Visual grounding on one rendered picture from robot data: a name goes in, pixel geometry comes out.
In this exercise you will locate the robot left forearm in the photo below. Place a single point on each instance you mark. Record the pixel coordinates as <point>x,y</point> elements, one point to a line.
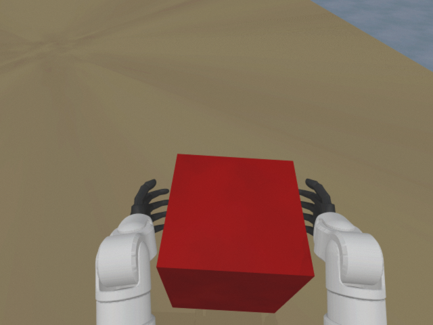
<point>122,273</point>

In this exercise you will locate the robot right forearm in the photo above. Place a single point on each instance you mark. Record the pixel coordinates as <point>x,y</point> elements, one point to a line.
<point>354,272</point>

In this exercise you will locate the carton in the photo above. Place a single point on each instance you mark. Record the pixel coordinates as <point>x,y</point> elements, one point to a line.
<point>234,236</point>

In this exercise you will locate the robot left hand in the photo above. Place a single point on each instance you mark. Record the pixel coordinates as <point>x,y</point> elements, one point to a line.
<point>142,200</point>

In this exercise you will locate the robot right hand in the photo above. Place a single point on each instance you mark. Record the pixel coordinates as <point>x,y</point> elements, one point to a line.
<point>322,203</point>

